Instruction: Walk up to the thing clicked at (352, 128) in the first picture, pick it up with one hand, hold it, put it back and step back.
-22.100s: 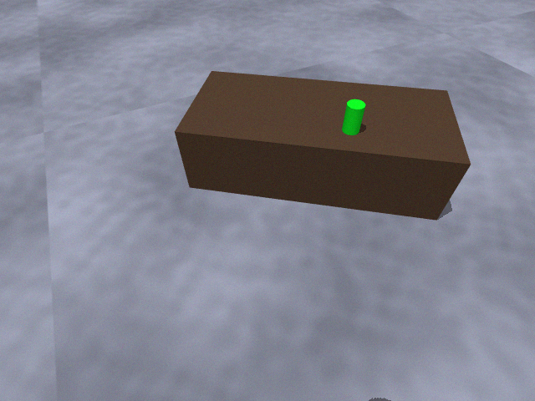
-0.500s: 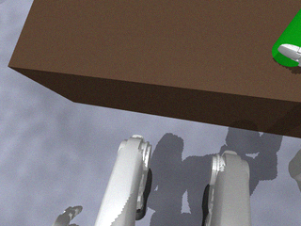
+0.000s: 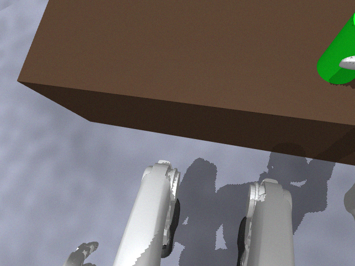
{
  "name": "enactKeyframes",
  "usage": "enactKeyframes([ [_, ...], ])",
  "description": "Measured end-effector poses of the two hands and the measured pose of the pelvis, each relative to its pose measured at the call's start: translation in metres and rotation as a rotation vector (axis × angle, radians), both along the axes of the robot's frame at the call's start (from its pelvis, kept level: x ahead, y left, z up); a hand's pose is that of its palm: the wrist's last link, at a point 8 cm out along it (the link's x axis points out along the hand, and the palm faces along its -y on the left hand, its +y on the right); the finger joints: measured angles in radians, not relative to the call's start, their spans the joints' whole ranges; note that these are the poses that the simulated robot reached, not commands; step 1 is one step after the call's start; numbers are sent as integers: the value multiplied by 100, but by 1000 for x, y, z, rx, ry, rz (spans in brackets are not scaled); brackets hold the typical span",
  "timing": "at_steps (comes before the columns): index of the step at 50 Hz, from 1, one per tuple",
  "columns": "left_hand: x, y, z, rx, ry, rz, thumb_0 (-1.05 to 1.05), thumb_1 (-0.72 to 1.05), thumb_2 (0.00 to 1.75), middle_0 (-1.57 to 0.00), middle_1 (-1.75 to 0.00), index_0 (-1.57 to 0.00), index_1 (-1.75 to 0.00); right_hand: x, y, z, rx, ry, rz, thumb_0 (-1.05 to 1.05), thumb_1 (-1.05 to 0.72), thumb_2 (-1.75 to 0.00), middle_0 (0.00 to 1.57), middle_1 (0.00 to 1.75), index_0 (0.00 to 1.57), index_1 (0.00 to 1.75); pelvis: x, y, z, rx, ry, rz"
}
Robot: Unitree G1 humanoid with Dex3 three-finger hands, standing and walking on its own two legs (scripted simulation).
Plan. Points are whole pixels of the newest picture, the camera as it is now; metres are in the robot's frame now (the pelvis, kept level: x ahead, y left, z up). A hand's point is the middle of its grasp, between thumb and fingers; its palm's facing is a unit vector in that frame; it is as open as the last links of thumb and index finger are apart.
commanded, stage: withdraw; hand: right
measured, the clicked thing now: out of the picture +0.56 -0.24 +0.00
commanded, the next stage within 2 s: rise in 0.10 s
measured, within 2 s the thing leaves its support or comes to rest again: neither
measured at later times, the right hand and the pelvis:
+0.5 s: hand out of the picture +0.52 -0.35 +0.15, palm faces +0.37 +0.87 -0.34, open 17.2 cm; pelvis +0.03 -0.01 +0.16, yaw +0 degrees
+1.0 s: hand out of the picture +0.36 -0.26 +0.20, palm faces +0.24 +0.92 -0.31, open 17.4 cm; pelvis +0.07 -0.01 +0.29, yaw -3 degrees
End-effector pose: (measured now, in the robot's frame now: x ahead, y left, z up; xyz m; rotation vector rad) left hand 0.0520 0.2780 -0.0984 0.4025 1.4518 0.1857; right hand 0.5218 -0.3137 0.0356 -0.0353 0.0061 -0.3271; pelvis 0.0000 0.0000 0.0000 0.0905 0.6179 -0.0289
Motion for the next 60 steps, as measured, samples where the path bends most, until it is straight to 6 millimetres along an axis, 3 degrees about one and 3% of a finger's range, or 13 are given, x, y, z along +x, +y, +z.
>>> enactKeyframes([
  [6, 7, 1, 38, 12, -35, 31, 1, 88, 90, -21, -30, -20, -31, 0, -26, 62, -9, 8, -36, -2, 45, -6, 12, 8, 11, 7, 6, -1, 38, 0, -1, 2],
  [10, 12, 2, 66, 17, -62, 35, 1, 88, 90, -21, -30, -20, -31, -1, -41, 93, -6, 31, -27, -2, 48, -4, 9, 6, 9, 5, 11, -3, 63, 2, -3, 2],
  [12, 14, 2, 79, 16, -73, 32, 1, 88, 90, -21, -30, -21, -31, -3, -45, 101, -5, 45, -12, -2, 49, -4, 9, 6, 8, 5, 13, -3, 73, 3, -7, 0],
  [16, 17, -2, 101, -2, -59, 34, 1, 88, 90, -21, -31, -21, -31, -12, -52, 93, -93, 246, -12, -1, 49, -5, 7, 5, 7, 5, 15, -5, 94, 3, -26, 5],
  [19, 22, -9, 119, -26, -53, 36, 1, 88, 90, -21, -31, -21, -31, -22, -57, 98, -136, 319, -39, -2, 50, -5, 6, 6, 7, 5, 17, -6, 113, 6, -45, 3],
  [23, 30, -17, 147, -41, -70, 40, 1, 88, 91, -21, -31, -21, -31, -35, -68, 123, -177, 373, -96, -2, 50, -6, 6, 6, 7, 5, 23, -7, 142, 6, -80, -3],
  [29, 38, -25, 192, -40, -97, 40, 1, 89, 90, -21, -30, -21, -30, -49, -84, 178, -191, 407, -169, -2, 50, -7, 6, 6, 7, 6, 34, -9, 187, 6, -139, -15],
  [32, 40, -26, 212, -40, -114, 47, 1, 89, 90, -21, -30, -21, -30, -60, -84, 192, -190, 454, -173, -2, 50, -8, 6, 6, 7, 6, 40, -10, 207, 4, -167, -18],
  [36, 43, -28, 237, -48, -139, 63, 1, 90, 90, -21, -30, -20, -30, -84, -70, 192, -191, 550, -129, -1, 50, -7, 6, 6, 6, 6, 47, -13, 232, -4, -210, -18],
  [44, 69, -32, 279, -48, -233, 75, 1, 90, 90, -21, -30, -20, -30, -151, -8, 182, -112, 646, -23, -1, 53, -6, 6, 6, 6, 5, 62, -11, 273, -24, -312, -25],
  [53, 131, -41, 304, -80, -432, 11, 1, 90, 90, -21, -30, -20, -30, -215, 23, 207, -85, 672, -44, -2, 55, -5, 6, 6, 6, 5, 76, -3, 298, -50, -418, -36],
  [60, 183, -50, 316, -145, -595, -27, 1, 90, 90, -21, -30, -20, -30, -262, 62, 222, -59, 699, 4, -2, 56, -4, 6, 5, 6, 5, 84, 3, 306, -69, -471, -38],
])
